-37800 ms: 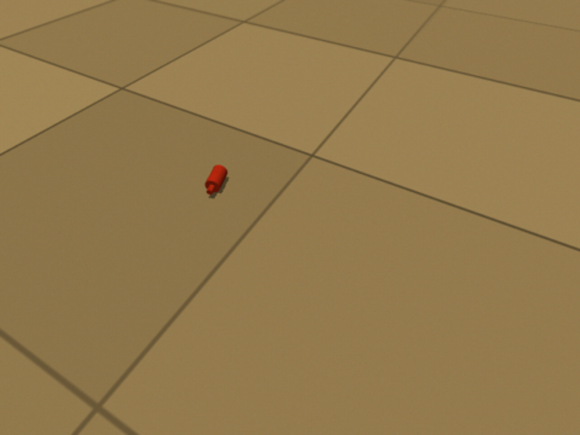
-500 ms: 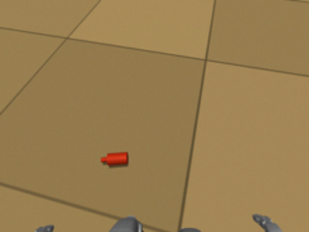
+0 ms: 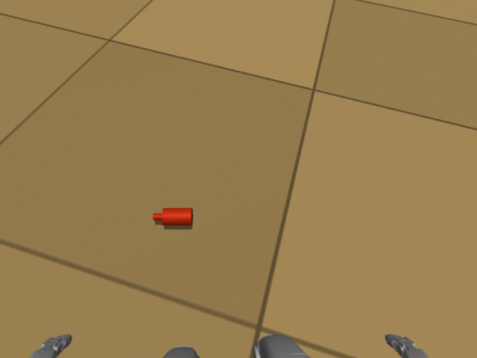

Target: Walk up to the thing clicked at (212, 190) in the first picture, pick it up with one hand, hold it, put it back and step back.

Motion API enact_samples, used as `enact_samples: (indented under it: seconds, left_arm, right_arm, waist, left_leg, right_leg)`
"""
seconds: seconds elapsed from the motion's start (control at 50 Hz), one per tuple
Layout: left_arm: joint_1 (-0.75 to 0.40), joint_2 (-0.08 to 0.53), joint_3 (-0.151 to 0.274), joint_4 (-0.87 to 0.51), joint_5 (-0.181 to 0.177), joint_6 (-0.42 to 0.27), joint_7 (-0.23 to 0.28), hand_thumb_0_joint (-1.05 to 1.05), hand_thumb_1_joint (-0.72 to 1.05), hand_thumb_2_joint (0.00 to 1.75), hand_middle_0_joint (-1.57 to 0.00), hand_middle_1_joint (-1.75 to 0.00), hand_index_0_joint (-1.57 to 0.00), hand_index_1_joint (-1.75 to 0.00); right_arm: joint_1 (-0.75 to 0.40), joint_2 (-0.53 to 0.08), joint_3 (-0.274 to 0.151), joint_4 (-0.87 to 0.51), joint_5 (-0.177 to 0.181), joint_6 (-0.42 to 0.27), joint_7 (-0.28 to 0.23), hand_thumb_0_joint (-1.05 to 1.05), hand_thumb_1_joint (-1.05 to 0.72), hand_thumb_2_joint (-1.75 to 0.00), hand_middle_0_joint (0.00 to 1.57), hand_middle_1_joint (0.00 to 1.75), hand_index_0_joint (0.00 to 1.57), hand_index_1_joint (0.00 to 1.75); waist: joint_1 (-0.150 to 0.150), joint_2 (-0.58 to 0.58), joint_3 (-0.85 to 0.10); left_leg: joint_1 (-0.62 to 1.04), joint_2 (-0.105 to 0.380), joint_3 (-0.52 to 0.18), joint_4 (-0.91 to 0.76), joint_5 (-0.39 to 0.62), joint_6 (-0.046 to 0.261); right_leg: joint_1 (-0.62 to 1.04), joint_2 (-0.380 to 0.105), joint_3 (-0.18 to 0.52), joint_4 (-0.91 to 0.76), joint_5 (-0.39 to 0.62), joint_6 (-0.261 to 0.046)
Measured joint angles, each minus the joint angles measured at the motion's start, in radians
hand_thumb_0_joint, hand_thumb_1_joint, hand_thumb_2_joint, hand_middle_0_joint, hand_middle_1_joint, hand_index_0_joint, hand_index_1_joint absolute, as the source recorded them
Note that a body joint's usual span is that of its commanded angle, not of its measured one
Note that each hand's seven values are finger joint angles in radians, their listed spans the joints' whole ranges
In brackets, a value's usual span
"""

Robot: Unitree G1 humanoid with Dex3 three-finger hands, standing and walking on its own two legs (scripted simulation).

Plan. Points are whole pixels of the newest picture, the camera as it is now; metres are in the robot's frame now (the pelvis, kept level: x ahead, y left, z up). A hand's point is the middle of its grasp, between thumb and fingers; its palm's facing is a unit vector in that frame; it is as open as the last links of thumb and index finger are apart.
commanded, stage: step back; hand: left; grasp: from above
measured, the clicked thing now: (172, 216) +0.72 +0.27 -0.72
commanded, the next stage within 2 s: none
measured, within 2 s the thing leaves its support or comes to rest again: neither
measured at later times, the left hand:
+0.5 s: hand out of the picture -0.04 +0.25 -0.15, palm faces +0.05 -0.91 -0.42, open 7.4 cm
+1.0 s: hand out of the picture -0.30 +0.20 -0.13, palm faces +0.00 -0.89 -0.45, open 7.4 cm
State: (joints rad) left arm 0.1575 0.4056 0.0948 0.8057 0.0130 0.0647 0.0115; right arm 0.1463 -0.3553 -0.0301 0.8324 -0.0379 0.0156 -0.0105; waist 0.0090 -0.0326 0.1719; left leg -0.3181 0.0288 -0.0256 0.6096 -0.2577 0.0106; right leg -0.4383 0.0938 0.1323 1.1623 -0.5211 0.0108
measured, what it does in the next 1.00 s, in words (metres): walks backwards: right foot, then left foot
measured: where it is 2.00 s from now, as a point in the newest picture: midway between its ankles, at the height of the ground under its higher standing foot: outside the picture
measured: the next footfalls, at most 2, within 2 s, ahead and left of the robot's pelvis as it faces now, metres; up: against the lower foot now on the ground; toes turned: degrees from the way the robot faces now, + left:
right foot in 0.12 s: -0.04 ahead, -0.15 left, +0.00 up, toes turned +1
left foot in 0.46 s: -0.13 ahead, +0.08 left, +0.00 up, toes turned +1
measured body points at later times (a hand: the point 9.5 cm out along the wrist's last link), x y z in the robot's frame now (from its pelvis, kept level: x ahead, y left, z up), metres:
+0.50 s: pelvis -0.17 -0.03 -0.02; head -0.11 -0.02 +0.43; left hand -0.05 +0.30 -0.12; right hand -0.07 -0.34 -0.14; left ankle -0.17 +0.08 -0.73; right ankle -0.08 -0.15 -0.73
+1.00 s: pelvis -0.35 -0.07 +0.00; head -0.31 -0.10 +0.44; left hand -0.30 +0.25 -0.10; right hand -0.24 -0.39 -0.13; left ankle -0.32 +0.08 -0.65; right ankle -0.33 -0.18 -0.73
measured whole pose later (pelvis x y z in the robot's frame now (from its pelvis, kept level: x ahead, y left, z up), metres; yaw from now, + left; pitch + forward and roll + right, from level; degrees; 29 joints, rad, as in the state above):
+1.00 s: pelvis -0.35 -0.07 +0.00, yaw -1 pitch -2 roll +2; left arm 0.24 0.36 0.07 0.90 0.05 0.04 0.01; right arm 0.16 -0.42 -0.06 0.86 -0.02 0.07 -0.01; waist 0.04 0.03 0.13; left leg -0.53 -0.12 -0.15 1.16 -0.44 -0.03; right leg -0.29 -0.03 0.01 0.66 -0.33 -0.02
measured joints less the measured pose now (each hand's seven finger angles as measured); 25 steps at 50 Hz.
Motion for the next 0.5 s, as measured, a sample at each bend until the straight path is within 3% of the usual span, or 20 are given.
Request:
enact_samples:
  seconds: [0.08, 0.12, 0.14, 0.16, 0.22, 0.26, 0.3, 0.36, 0.42, 0.46, 0.5]
  left_arm:
    - [0.024, 0.004, 0.001, 0.013, 0.003, -0.005, -0.007, 0.0, 0.91, 0.89, -0.21, -0.3, -0.2, -0.3]
    - [0.036, 0.002, 0.0, 0.024, 0.005, -0.015, -0.009, 0.0, 0.91, 0.89, -0.21, -0.3, -0.2, -0.3]
    - [0.035, -0.01, 0.001, 0.036, 0.01, -0.021, -0.009, 0.0, 0.91, 0.89, -0.21, -0.3, -0.2, -0.3]
    - [0.035, -0.026, -0.002, 0.046, 0.016, -0.024, -0.01, 0.0, 0.91, 0.89, -0.21, -0.3, -0.2, -0.3]
    - [0.059, -0.045, -0.019, 0.042, 0.022, -0.024, -0.018, 0.01, 0.9, 0.89, -0.21, -0.3, -0.2, -0.3]
    - [0.065, -0.057, -0.024, 0.041, 0.024, -0.022, -0.013, 0.01, 0.9, 0.89, -0.21, -0.3, -0.2, -0.3]
    - [0.06, -0.06, -0.025, 0.032, 0.026, -0.021, -0.008, 0.01, 0.9, 0.89, -0.21, -0.3, -0.2, -0.3]
    - [0.036, -0.052, -0.027, 0.003, 0.03, -0.025, 0.004, 0.01, 0.9, 0.89, -0.21, -0.3, -0.2, -0.3]
    - [0.001, -0.037, -0.028, -0.027, 0.026, -0.028, 0.013, 0.01, 0.9, 0.89, -0.21, -0.3, -0.2, -0.3]
    - [-0.023, -0.023, -0.031, -0.041, 0.019, -0.023, 0.013, 0.01, 0.9, 0.89, -0.21, -0.3, -0.2, -0.3]
    - [-0.052, -0.007, -0.028, -0.04, 0.011, -0.014, 0.012, 0.0, 0.9, 0.89, -0.21, -0.3, -0.2, -0.3]
  right_arm:
    - [-0.023, -0.016, -0.003, -0.036, -0.001, -0.001, 0.001, 0.01, -0.9, -0.9, 0.21, 0.3, 0.2, 0.3]
    - [-0.032, -0.031, -0.004, -0.046, 0.005, 0.007, 0.003, 0.01, -0.9, -0.9, 0.21, 0.3, 0.2, 0.3]
    - [-0.041, -0.044, -0.008, -0.045, 0.011, 0.013, 0.002, 0.01, -0.9, -0.9, 0.21, 0.3, 0.2, 0.3]
    - [-0.047, -0.056, -0.014, -0.039, 0.017, 0.021, 0.0, 0.01, -0.9, -0.9, 0.21, 0.3, 0.2, 0.3]
    - [-0.034, -0.059, -0.024, -0.01, 0.032, 0.041, -0.014, 0.01, -0.9, -0.9, 0.21, 0.3, 0.2, 0.3]
    - [-0.013, -0.065, -0.024, 0.001, 0.04, 0.037, -0.016, 0.01, -0.9, -0.9, 0.21, 0.3, 0.2, 0.3]
    - [0.009, -0.067, -0.021, 0.007, 0.038, 0.031, -0.018, 0.01, -0.9, -0.9, 0.21, 0.3, 0.2, 0.3]
    - [0.034, -0.063, -0.017, 0.016, 0.032, 0.032, -0.015, 0.01, -0.9, -0.9, 0.2, 0.3, 0.2, 0.3]
    - [0.047, -0.052, -0.015, 0.024, 0.024, 0.033, -0.008, 0.01, -0.9, -0.9, 0.2, 0.3, 0.2, 0.3]
    - [0.054, -0.045, -0.015, 0.027, 0.019, 0.026, -0.002, 0.01, -0.9, -0.9, 0.2, 0.3, 0.2, 0.3]
    - [0.044, -0.022, -0.017, 0.04, 0.008, 0.021, 0.002, 0.01, -0.9, -0.9, 0.21, 0.3, 0.2, 0.3]
  waist:
    - [0.006, 0.013, 0.005]
    - [0.011, 0.025, -0.001]
    - [0.008, 0.052, 0.003]
    - [-0.004, 0.086, 0.01]
    - [0.014, 0.073, -0.011]
    - [0.016, 0.068, -0.022]
    - [0.013, 0.065, -0.027]
    - [0.009, 0.061, -0.019]
    - [0.001, 0.051, -0.004]
    - [-0.007, 0.041, 0.002]
    - [0.002, -0.007, 0.027]
  left_leg:
    - [-0.057, 0.025, 0.015, 0.027, 0.025, -0.016]
    - [-0.097, 0.038, 0.019, 0.067, 0.026, -0.033]
    - [-0.118, 0.055, 0.006, 0.095, 0.023, -0.041]
    - [-0.135, 0.055, -0.033, 0.122, 0.001, -0.03]
    - [-0.192, -0.066, -0.108, 0.361, -0.213, -0.02]
    - [-0.205, -0.122, -0.121, 0.489, -0.23, -0.016]
    - [-0.191, -0.142, -0.112, 0.541, -0.235, -0.022]
    - [-0.125, -0.131, -0.087, 0.471, -0.252, -0.028]
    - [-0.036, -0.095, -0.046, 0.29, -0.248, -0.023]
    - [0.039, -0.074, -0.015, 0.106, -0.155, -0.011]
    - [0.047, -0.098, 0.011, 0.068, -0.092, 0.006]
  right_leg:
    - [0.107, -0.056, -0.039, -0.23, 0.019, 0.006]
    - [0.186, -0.081, -0.068, -0.437, 0.107, -0.006]
    - [0.207, -0.068, -0.084, -0.489, 0.102, -0.004]
    - [0.205, -0.051, -0.105, -0.486, 0.108, -0.008]
    - [0.161, -0.079, -0.088, -0.453, 0.129, -0.021]
    - [0.153, -0.098, -0.084, -0.475, 0.16, -0.022]
    - [0.14, -0.11, -0.09, -0.492, 0.187, -0.022]
    - [0.114, -0.12, -0.109, -0.501, 0.22, -0.021]
    - [0.076, -0.13, -0.137, -0.486, 0.243, -0.015]
    - [0.04, -0.14, -0.153, -0.452, 0.248, -0.009]
    - [0.008, -0.157, -0.12, -0.403, 0.236, -0.011]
